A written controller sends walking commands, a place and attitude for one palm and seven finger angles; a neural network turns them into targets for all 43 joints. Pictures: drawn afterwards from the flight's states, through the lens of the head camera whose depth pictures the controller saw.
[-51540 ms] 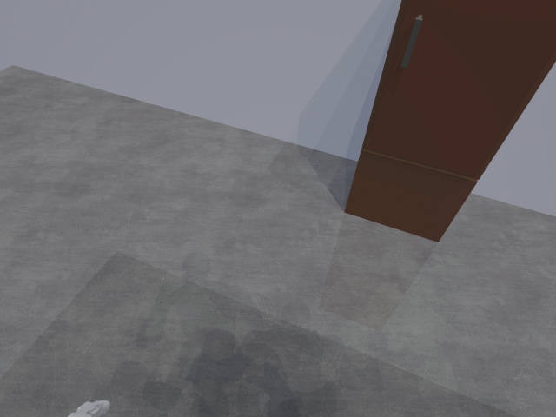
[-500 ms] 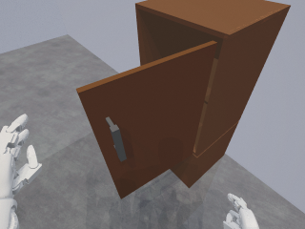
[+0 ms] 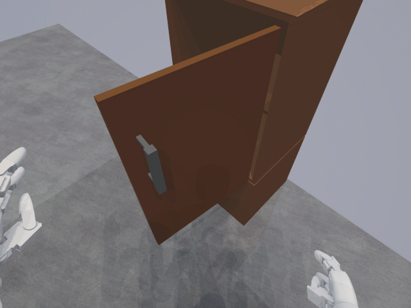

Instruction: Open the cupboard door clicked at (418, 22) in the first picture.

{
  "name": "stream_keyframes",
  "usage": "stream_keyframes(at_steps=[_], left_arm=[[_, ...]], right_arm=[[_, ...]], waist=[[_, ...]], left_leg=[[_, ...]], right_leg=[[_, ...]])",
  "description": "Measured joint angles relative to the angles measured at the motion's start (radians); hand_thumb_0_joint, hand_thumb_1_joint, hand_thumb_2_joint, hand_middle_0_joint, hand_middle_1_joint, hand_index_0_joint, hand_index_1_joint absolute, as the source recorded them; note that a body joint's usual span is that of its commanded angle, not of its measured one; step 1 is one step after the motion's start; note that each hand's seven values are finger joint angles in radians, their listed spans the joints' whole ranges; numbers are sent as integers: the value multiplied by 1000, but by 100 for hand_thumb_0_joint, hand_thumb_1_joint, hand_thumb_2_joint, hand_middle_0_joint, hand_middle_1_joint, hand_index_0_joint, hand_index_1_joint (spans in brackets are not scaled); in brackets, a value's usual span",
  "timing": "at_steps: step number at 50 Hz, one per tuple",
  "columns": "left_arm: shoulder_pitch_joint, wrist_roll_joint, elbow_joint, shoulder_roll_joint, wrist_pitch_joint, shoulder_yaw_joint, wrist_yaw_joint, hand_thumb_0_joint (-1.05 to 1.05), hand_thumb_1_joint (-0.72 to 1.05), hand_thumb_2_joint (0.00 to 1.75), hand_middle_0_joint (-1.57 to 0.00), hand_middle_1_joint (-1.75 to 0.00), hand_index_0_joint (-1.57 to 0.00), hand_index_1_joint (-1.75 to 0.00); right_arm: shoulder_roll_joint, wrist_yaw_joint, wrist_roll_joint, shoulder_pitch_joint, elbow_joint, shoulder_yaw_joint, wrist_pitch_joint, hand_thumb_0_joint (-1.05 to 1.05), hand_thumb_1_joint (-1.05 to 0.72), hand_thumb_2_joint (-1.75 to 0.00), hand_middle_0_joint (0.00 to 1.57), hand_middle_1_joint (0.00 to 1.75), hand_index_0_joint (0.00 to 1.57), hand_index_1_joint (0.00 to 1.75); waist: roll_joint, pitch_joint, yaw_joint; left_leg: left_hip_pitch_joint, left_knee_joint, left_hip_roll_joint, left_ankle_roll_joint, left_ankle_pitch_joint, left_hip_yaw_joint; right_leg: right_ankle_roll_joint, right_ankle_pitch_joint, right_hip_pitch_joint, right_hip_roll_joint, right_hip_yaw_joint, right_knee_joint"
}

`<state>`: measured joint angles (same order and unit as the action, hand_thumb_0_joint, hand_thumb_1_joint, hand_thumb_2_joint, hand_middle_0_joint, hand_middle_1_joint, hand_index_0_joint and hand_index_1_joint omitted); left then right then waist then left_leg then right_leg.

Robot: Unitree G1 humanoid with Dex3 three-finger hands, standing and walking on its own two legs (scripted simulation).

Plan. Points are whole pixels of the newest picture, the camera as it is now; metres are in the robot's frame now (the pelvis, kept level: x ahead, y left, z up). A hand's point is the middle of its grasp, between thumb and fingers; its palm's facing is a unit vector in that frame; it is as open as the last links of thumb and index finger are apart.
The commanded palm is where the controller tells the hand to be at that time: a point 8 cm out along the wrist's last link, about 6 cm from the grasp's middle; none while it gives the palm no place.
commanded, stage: step back with the hand held close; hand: left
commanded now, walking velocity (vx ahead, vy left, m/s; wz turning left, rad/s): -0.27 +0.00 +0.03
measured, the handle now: (151, 165) +0.36 +0.14 +0.08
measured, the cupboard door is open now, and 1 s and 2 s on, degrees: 83 83 83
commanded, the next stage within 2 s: stop stepping back and stand still in 0.70 s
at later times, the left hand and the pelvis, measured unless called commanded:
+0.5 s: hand out of the picture +0.09 +0.29 +0.15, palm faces +0.48 -0.77 -0.42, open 7.4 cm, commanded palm +0.02 +0.33 +0.17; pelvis -0.10 +0.02 -0.03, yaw +3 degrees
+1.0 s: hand out of the picture +0.00 +0.27 +0.17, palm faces +0.38 -0.82 -0.43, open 7.4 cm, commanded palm -0.06 +0.31 +0.17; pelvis -0.21 +0.02 -0.02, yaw -3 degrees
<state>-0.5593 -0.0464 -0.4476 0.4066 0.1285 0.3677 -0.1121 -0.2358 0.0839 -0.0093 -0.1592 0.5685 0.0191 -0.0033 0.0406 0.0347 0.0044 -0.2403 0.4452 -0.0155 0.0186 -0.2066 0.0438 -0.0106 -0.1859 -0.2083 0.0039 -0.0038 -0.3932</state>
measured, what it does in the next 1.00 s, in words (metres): walks backwards: right foot, then left foot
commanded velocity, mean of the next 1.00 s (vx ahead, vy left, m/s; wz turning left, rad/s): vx -0.18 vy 0.00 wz -0.02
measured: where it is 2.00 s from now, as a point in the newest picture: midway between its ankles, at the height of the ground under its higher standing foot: outside the picture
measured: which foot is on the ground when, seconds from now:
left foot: down 0.00-0.80, up 0.82-0.94, down 0.96-1.00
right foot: down 0.00-0.50, up 0.52-0.80, down 0.82-0.96, up 0.98-1.00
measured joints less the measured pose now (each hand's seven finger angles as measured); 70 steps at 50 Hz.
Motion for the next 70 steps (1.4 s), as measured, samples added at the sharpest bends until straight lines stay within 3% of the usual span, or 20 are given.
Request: stream_keyframes(at_steps=[7, 15, 22, 25, 29, 32, 36, 39, 41, 43, 45, 48, 51, 54, 58, 60, 61, 64, 66, 70], left_arm=[[-11, 6, -63, 37, 23, 41, -20, 2, 89, 89, -22, -30, -21, -31], [28, 43, -51, 13, 71, 71, -33, 2, 89, 89, -21, -30, -21, -31], [21, 37, -90, -25, 94, 54, -50, 2, 89, 89, -21, -30, -21, -31], [36, 33, -112, -16, 96, 44, -57, 2, 89, 89, -21, -30, -21, -31], [83, 42, -98, 20, 94, 70, -60, 2, 89, 89, -22, -30, -21, -31], [79, 26, -105, 58, 106, 115, -67, 2, 89, 89, -22, -30, -21, -31], [46, 0, -125, 41, 102, 117, -75, 2, 89, 89, -21, -30, -21, -31], [49, -16, -120, 26, 100, 90, -64, 2, 89, 89, -21, -30, -20, -30], [49, -20, -130, 42, 107, 95, -59, 2, 89, 89, -21, -30, -20, -30], [63, -9, -118, 21, 115, 54, -42, 2, 89, 89, -21, -30, -20, -30], [52, 1, -120, 37, 109, 40, -25, 2, 89, 89, -21, -30, -21, -31], [9, -9, -145, 50, 80, 72, -17, 2, 89, 89, -22, -30, -21, -31], [73, -12, -76, 59, 63, 81, -23, 2, 89, 89, -22, -30, -21, -31], [98, -7, -5, 58, 42, 83, -33, 2, 89, 89, -22, -30, -21, -31], [2, 5, -28, 52, 24, 75, -38, 2, 89, 89, -21, -30, -21, -30], [-58, 15, -90, 69, 29, 78, -34, 2, 89, 89, -21, -30, -21, -30], [-72, 16, -116, 62, 36, 74, -28, 2, 89, 89, -21, -30, -21, -30], [-71, 23, -130, 48, 66, 64, 0, 2, 89, 89, -22, -30, -21, -31], [-36, 30, -76, 34, 85, 58, -2, 2, 89, 89, -22, -30, -21, -31], [29, 36, 40, -1, 85, 62, -35, 1, 89, 89, -22, -30, -21, -31]], right_arm=[[17, 2, -2, -23, -16, -4, 5, 1, -90, -90, 20, 30, 20, 30], [28, -5, 3, -50, -28, -14, 55, 1, -90, -90, 20, 30, 20, 30], [26, -17, 13, -54, 23, -14, 78, 1, -90, -90, 20, 30, 20, 30], [23, -8, 16, -48, 38, -16, 79, 1, -90, -90, 20, 30, 20, 30], [45, -2, 25, -47, 49, -2, 113, 2, -90, -90, 20, 30, 20, 30], [82, -23, 21, -51, 70, -8, 130, 2, -90, -90, 20, 30, 20, 30], [102, -42, 19, -46, 73, -22, 149, 2, -90, -90, 20, 30, 20, 30], [100, -51, 24, -18, 65, -29, 159, 1, -90, -90, 20, 30, 21, 30], [99, -54, 24, 22, 54, -38, 157, 1, -90, -90, 20, 30, 21, 30], [72, -44, 27, 49, 82, -38, 144, 1, -90, -90, 20, 30, 21, 30], [69, -36, 22, 24, 103, -44, 132, 1, -90, -90, 20, 30, 21, 30], [53, -19, 10, -31, 75, -51, 126, 1, -90, -90, 20, 30, 21, 30], [55, -10, 10, -31, 81, -27, 151, 1, -90, -90, 20, 30, 21, 30], [57, -16, 21, -48, 88, -33, 157, 1, -90, -90, 20, 30, 20, 30], [53, -25, 29, -101, 61, -26, 138, 1, -90, -90, 20, 30, 20, 30], [45, -28, 25, -117, 43, -16, 128, 1, -90, -90, 20, 30, 20, 30], [35, -28, 26, -109, 57, -11, 121, 1, -90, -90, 20, 30, 20, 30], [20, -28, 34, -104, 125, 0, 93, 1, -90, -90, 20, 30, 20, 30], [22, -16, 32, -123, 149, 2, 88, 2, -90, -90, 20, 30, 20, 30], [14, 15, 29, -142, 142, 5, 121, 2, -90, -90, 20, 30, 20, 30]], waist=[[-44, 10, -2], [-41, 21, -8], [-47, 26, 4], [-61, 42, 3], [-17, 52, -18], [-25, 19, -11], [-26, -37, 6], [-31, -60, 19], [-78, -51, 48], [-41, -16, 51], [-64, -26, 49], [-69, -59, 25], [-86, -31, -21], [-92, -22, -51], [-71, -40, -73], [-91, -47, -55], [-90, -35, -33], [-100, -48, 3], [-107, -86, 9], [-105, -121, -1]], left_leg=[[-53, 42, 11, 16, 19, 5], [-138, 137, 22, 35, 18, -15], [-225, 254, 28, 9, -162, -28], [-229, 233, 28, 23, -61, -17], [-237, 167, -6, 58, 121, -47], [-238, 86, -27, 49, 160, -48], [-246, -45, -49, 31, 238, -28], [-275, -118, -47, 5, 268, -3], [-346, -38, -26, -32, 176, 38], [-395, 198, -21, -51, -26, -5], [-367, 323, 12, -47, -88, -3], [-189, 161, 21, -2, 83, -7], [-152, 113, 49, 50, 58, -6], [-108, 4, 49, 28, 120, -16], [-111, -59, 32, -2, 46, -21], [-212, 102, 49, -11, -112, -6], [-270, 257, 50, -20, -140, -20], [-367, 607, 38, -41, -103, -25], [-343, 625, 10, -33, -89, -9], [-168, 376, -23, -2, -150, 21]], right_leg=[[-12, 16, -57, -12, 4, -50], [-16, 8, -128, -4, 16, -147], [-12, 33, -174, -9, 6, -168], [-16, -5, -197, -15, 6, -208], [-5, -228, -268, 62, 31, -601], [2, -288, -220, 85, 25, -708], [20, -352, -59, 75, -24, -528], [50, -358, 79, 69, -50, -235], [82, -257, 122, 22, -3, -49], [44, -226, 114, 40, 7, -75], [16, -226, 118, 23, 23, -87], [3, -242, 72, 16, 0, -207], [5, -345, -33, 24, 33, -437], [17, -327, -90, 41, 17, -464], [48, -346, -44, 60, -69, -287], [85, -315, -15, 42, -53, -134], [96, -198, -38, 39, -51, -131], [104, -69, -80, 23, -53, -150], [95, -104, -84, 8, -59, -127], [92, -42, -90, -25, -67, -83]])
